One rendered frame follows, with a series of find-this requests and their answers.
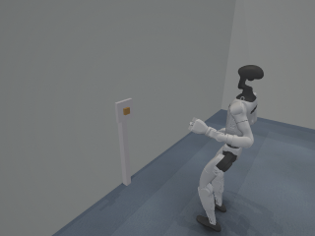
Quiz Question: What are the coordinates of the left robot forearm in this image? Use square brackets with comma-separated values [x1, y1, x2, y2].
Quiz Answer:
[205, 127, 252, 148]

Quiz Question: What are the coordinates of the robot right hand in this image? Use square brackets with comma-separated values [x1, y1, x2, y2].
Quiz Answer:
[218, 128, 225, 134]

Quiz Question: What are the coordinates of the robot right upper arm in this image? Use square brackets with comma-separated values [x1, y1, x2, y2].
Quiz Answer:
[250, 92, 258, 126]

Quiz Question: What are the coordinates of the robot left shin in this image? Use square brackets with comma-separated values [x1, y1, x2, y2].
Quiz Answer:
[198, 187, 216, 225]

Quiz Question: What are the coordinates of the robot left hand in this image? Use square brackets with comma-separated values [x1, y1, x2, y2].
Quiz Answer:
[188, 117, 209, 135]

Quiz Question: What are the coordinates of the robot torso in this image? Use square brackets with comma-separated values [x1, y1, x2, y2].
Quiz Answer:
[222, 96, 258, 163]

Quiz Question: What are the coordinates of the robot left upper arm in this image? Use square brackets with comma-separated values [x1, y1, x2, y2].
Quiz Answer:
[229, 100, 254, 148]

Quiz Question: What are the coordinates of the panel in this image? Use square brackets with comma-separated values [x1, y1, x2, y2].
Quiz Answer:
[114, 98, 134, 186]

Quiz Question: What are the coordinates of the button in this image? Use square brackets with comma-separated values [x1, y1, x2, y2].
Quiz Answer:
[123, 107, 130, 115]

